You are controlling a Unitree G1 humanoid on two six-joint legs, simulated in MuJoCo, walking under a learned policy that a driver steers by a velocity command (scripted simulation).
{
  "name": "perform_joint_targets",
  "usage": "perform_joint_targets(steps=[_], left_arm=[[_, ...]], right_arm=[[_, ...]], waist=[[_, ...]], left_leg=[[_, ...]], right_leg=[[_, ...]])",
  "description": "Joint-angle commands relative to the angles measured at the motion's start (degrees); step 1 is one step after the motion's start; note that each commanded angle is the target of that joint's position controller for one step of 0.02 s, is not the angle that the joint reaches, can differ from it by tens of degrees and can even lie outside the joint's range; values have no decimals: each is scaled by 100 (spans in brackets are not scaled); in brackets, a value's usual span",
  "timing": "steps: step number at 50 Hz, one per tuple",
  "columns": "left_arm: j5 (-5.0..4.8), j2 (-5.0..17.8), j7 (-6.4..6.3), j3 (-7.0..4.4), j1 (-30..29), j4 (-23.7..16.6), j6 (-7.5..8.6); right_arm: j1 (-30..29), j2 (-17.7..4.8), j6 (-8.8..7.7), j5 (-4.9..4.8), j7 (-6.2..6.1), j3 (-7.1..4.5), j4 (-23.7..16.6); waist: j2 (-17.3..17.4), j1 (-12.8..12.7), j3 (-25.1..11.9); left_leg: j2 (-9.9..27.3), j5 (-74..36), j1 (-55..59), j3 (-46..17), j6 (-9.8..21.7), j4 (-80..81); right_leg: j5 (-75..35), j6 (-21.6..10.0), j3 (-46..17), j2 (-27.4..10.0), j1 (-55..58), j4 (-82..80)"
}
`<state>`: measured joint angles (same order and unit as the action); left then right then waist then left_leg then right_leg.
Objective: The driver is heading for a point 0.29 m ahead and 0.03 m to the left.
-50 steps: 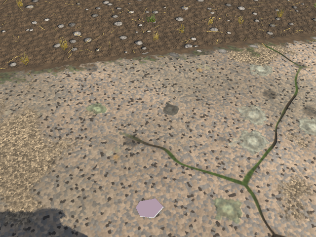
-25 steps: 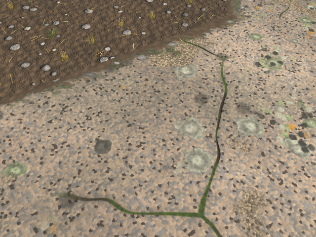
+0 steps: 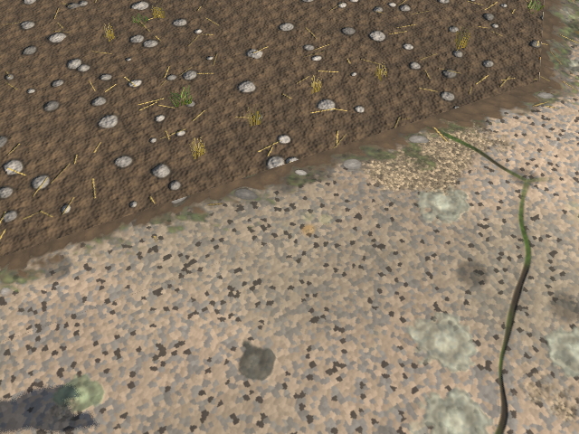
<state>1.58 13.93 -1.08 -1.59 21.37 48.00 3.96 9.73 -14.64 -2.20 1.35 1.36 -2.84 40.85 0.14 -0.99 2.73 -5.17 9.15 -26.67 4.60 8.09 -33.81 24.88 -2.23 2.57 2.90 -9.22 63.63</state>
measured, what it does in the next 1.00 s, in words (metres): walks ahead: right foot, then left foot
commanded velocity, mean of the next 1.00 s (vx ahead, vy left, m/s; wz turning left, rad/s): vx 0.16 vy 0.00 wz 0.15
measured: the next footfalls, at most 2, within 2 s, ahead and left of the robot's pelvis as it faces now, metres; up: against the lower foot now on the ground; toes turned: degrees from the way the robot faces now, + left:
right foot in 0.42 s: +0.36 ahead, -0.08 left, +0.00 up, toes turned +8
left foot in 0.74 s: +0.25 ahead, +0.11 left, +0.00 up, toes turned +6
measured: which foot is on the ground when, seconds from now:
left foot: down 0.00-0.44, up 0.46-0.72, down 0.74-1.00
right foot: up 0.00-0.40, down 0.42-1.00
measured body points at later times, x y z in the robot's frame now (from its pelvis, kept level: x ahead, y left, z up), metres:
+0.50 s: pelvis +0.22 -0.01 +0.01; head +0.25 -0.02 +0.46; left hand +0.33 +0.24 -0.10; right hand +0.31 -0.27 -0.13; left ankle +0.10 +0.06 -0.68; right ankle +0.32 -0.08 -0.72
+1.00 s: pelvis +0.25 +0.00 +0.02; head +0.25 +0.01 +0.47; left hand +0.27 +0.26 -0.12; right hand +0.31 -0.23 -0.12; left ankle +0.21 +0.11 -0.72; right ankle +0.32 -0.08 -0.72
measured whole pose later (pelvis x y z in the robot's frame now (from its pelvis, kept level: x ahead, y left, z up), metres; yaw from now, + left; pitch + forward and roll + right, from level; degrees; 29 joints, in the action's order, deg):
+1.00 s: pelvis +0.25 +0.00 +0.02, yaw +8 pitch -1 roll +0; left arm 0.7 12.0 -0.8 -1.3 15.0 55.2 0.1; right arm 17.6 -11.4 -0.5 0.7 -1.9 0.1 56.8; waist -0.5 -0.7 0.5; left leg -1.9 15.7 -7.5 -1.9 1.2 -24.4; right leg 7.1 -1.8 0.7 1.6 -14.7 23.0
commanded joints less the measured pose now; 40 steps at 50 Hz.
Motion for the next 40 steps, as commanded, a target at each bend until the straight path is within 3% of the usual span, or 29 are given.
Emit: perform_joint_targets(steps=[1,3,4,7,9,12,16,18,20,21,22,23,24,25,26,27,28,30,33,35,37,38,39,40], left_arm=[[-20,683,71,-74,-497,-913,264],[107,634,104,-55,-379,-944,73],[145,571,129,-34,-269,-934,-46],[112,419,134,10,-297,-923,-214],[113,370,119,29,-604,-977,-221],[50,340,119,48,-1044,-1021,-244],[-2,362,92,51,-1479,-1073,-206],[10,399,65,38,-1399,-1030,-148],[25,475,14,-6,-808,-806,-62],[51,499,-26,-16,-380,-666,26],[82,796,-88,-56,91,-603,101],[-16,1006,-84,-124,91,-609,18],[-177,577,-16,-25,9,-636,-53],[-169,405,7,35,-270,-643,-61],[-116,269,-14,81,-595,-662,-96],[-92,205,-55,119,-808,-647,-126],[-64,261,-76,106,-958,-598,-160],[-3,357,-61,70,-923,-505,-201],[-32,509,-36,3,-799,-358,-273],[-65,556,-35,-29,-929,-321,-361],[-79,469,-26,-32,-835,-255,-411],[-119,419,-7,-42,-775,-250,-438],[-130,368,18,-48,-827,-186,-449],[-105,321,36,-49,-743,-97,-429]], right_arm=[[1026,-886,33,-116,-86,-327,-20],[827,-663,-10,-150,-102,-249,-9],[824,-691,-52,-152,-87,-240,1],[992,-829,-173,-93,-67,-242,103],[1117,-784,-171,-106,-70,-209,191],[1326,-752,-113,-151,-115,-176,275],[1544,-717,-13,-88,-208,-129,356],[1474,-731,20,-34,-241,-114,368],[1279,-759,-3,-63,-271,-109,365],[1139,-759,-45,-127,-268,-97,350],[1200,-563,-116,-148,-253,-19,171],[2112,-203,-53,-321,-257,21,308],[1876,-615,86,-161,-288,-40,443],[1560,-598,169,-70,-273,-52,469],[1344,-499,228,-18,-256,-25,484],[1224,-425,302,-15,-233,-1,488],[1300,-344,378,-8,-217,27,542],[1385,-282,465,-38,-234,69,702],[1150,-254,517,-70,-274,104,805],[1144,-205,491,-47,-280,132,919],[984,-355,402,58,-293,141,901],[855,-533,348,55,-304,118,884],[812,-452,304,-10,-295,131,981],[770,-322,238,-31,-297,173,1037]], waist=[[-223,352,-824],[-272,-17,-406],[-173,-92,-373],[21,-141,-297],[157,-43,-346],[445,215,-524],[445,467,-506],[469,415,-439],[433,119,-441],[257,-148,-564],[-282,-213,-1156],[-1442,104,-1909],[-863,9,-1884],[-478,75,-1273],[-301,176,-953],[-431,279,-663],[-681,402,-582],[-808,366,-652],[-799,226,-668],[-739,309,-500],[-467,246,-193],[-137,100,41],[222,71,243],[347,0,168]], left_leg=[[2041,-806,2960,-3296,1252,1725],[1552,-1288,1807,-2580,993,1969],[1423,-1366,1494,-2381,958,2053],[1240,-3630,1158,-1706,839,1981],[1007,-4511,1288,-1327,504,1782],[864,-4725,1770,-1156,51,1572],[1061,-4523,2398,-1343,-11,1283],[1192,-4594,2485,-1493,8,994],[1177,-4605,2440,-1626,-75,469],[1004,-4149,2219,-1541,-213,-47],[721,-2357,1622,-1384,-376,-875],[-129,1713,878,-997,-603,-2226],[-170,2832,650,-1055,-599,-2588],[-49,2693,522,-1176,-652,-2727],[82,2428,569,-1174,-709,-2565],[221,2205,750,-1140,-780,-2183],[269,2028,1070,-996,-853,-1808],[225,1922,1350,-697,-914,-1124],[296,1438,1582,-556,-871,-294],[293,736,1963,-426,-756,489],[674,524,2096,-949,-566,1022],[936,1051,1536,-1348,-443,1235],[1000,1485,812,-1469,-391,1466],[1039,1564,534,-1514,-433,1656]], right_leg=[[-721,77,-646,-467,-3087,1527],[-656,248,-606,-669,-2547,944],[-581,309,-556,-721,-2379,706],[-914,464,-283,-704,-2271,3],[-1425,483,-177,-664,-2260,-674],[-2083,407,-107,-563,-2218,-1509],[-2245,278,-120,-420,-2197,-2276],[-1888,151,-162,-297,-1912,-2649],[-1946,-61,-207,-184,-1160,-3427],[-2956,-191,-349,-340,-386,-4094],[-5560,-460,-1257,-1378,823,-3776],[-7953,-1619,-2596,-2701,1756,-3508],[-7320,-1799,-2896,-2648,1324,-3783],[-6314,-1651,-2487,-2367,778,-4054],[-5294,-1394,-2166,-2081,329,-4310],[-4673,-1152,-1801,-1825,-133,-4563],[-4120,-965,-1472,-1546,-487,-4712],[-3407,-816,-1206,-1286,-528,-4762],[-1813,-771,-1311,-1259,-584,-4890],[-460,-582,-1314,-1134,-1000,-4945],[417,-182,-1380,-1041,-1485,-5004],[286,-43,-1187,-795,-1376,-4915],[-292,-24,-940,-616,-846,-4686],[-815,-50,-901,-609,-318,-4464]])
